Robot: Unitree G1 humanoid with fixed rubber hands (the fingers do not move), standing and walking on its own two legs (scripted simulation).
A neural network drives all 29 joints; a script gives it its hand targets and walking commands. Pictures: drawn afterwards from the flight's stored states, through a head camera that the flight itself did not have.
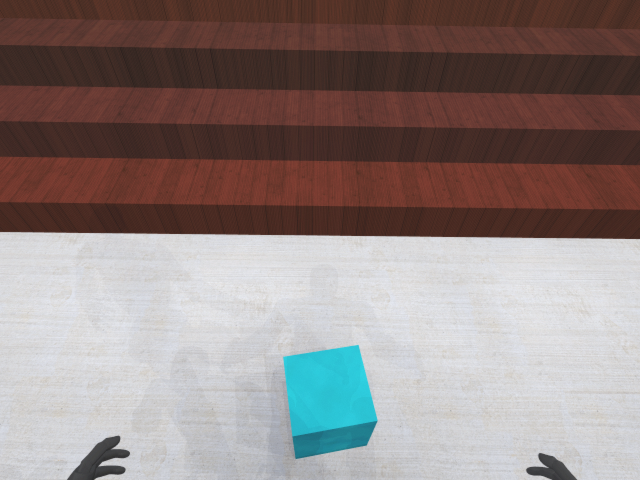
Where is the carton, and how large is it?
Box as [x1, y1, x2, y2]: [283, 345, 377, 458]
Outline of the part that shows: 358,345 283,357 292,437 296,458 366,445 377,420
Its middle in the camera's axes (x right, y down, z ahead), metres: +0.02 +0.47 +1.09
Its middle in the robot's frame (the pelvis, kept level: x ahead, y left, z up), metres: +0.41 -0.01 -0.66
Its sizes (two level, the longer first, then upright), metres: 0.210 0.200 0.250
